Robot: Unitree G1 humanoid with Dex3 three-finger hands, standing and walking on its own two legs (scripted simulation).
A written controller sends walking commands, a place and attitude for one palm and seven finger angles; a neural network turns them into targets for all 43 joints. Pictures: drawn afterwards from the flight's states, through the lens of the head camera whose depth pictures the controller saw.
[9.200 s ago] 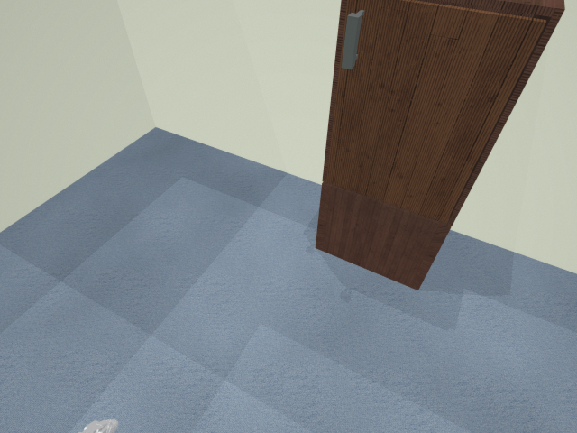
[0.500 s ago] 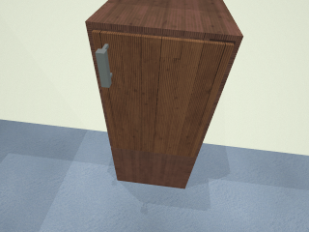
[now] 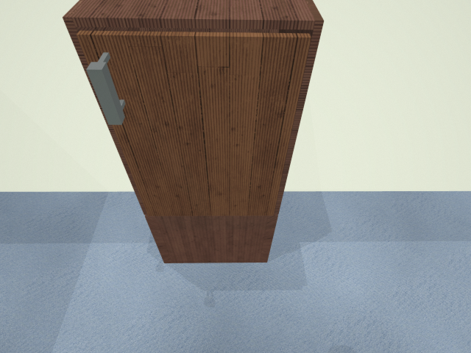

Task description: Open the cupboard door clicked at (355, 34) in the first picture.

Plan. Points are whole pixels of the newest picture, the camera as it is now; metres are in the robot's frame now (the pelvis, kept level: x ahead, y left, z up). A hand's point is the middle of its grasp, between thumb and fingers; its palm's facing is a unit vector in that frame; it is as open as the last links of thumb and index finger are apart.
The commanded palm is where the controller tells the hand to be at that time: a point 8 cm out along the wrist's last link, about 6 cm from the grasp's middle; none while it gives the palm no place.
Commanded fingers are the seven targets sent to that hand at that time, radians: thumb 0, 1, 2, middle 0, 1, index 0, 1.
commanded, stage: come to a stop and stand still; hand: left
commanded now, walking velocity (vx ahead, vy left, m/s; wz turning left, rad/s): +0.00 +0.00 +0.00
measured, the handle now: (110, 88) +0.55 +0.26 +0.16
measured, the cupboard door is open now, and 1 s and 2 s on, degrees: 0 0 0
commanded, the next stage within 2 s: look again from close up in 0.50 s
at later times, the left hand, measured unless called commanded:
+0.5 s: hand out of the picture -0.04 +0.11 -0.17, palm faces +0.10 -0.98 -0.14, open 7.3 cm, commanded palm none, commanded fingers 0.00 0.90 0.90 -0.20 -0.30 -0.20 -0.30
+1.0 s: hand out of the picture +0.02 +0.16 -0.17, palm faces +0.11 -0.97 -0.21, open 7.3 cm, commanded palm none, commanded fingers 0.00 0.90 0.90 -0.20 -0.30 -0.20 -0.30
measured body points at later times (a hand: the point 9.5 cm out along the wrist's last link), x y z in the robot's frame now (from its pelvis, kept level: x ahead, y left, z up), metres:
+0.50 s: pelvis +0.00 -0.04 +0.01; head +0.01 -0.04 +0.46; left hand -0.04 +0.16 -0.15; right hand +0.00 -0.25 -0.15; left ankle +0.01 +0.09 -0.73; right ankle +0.01 -0.14 -0.73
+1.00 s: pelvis +0.00 -0.03 +0.00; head -0.03 -0.03 +0.45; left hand +0.02 +0.21 -0.15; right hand +0.04 -0.26 -0.15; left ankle +0.01 +0.09 -0.73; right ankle +0.01 -0.14 -0.73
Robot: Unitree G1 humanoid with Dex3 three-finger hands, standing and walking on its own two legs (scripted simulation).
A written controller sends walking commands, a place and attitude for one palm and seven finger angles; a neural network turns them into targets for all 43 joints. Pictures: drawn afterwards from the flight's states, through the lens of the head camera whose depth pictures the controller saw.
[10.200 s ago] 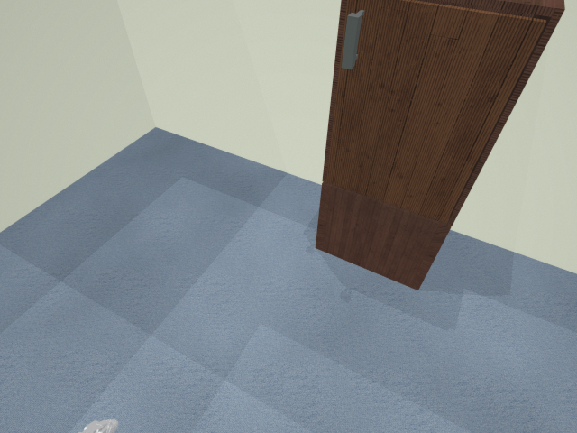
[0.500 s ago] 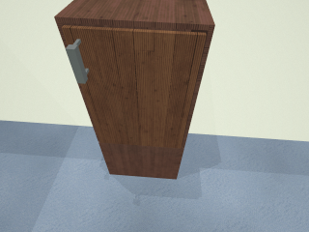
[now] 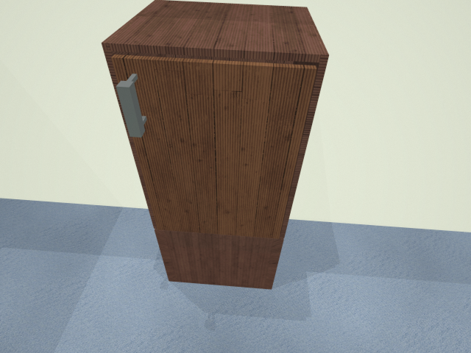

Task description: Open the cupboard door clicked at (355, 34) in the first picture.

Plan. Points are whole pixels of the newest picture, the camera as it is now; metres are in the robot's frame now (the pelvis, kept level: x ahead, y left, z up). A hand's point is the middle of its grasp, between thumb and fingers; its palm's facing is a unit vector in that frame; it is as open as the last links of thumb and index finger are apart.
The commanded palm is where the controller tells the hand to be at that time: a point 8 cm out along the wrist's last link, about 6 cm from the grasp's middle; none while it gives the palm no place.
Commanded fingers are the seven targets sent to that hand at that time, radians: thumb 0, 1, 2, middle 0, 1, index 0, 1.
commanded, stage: look again from close up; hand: left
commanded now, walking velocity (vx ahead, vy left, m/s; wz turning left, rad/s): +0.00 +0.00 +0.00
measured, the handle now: (135, 105) +0.56 +0.26 +0.16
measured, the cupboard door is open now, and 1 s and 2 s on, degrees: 0 0 0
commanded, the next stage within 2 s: shuffle to correct the standing spot in 0.14 s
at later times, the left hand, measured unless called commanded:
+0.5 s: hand out of the picture -0.06 +0.21 -0.18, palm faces +0.09 -0.98 -0.17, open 7.4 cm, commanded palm none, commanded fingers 0.00 0.90 0.90 -0.20 -0.30 -0.20 -0.30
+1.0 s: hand out of the picture +0.08 +0.25 -0.16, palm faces +0.02 -0.98 -0.20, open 7.2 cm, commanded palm none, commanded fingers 0.00 0.90 0.90 -0.20 -0.30 -0.20 -0.30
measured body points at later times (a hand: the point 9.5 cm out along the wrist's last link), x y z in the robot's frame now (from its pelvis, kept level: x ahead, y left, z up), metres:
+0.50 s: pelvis -0.03 +0.04 +0.00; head -0.03 +0.05 +0.45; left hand -0.06 +0.26 -0.16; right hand -0.06 -0.19 -0.16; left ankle +0.01 +0.12 -0.73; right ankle +0.00 -0.11 -0.73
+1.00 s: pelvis +0.01 +0.08 +0.01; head +0.02 +0.08 +0.46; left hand +0.08 +0.30 -0.14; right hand -0.03 -0.10 -0.16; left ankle +0.01 +0.12 -0.73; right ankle +0.03 -0.05 -0.72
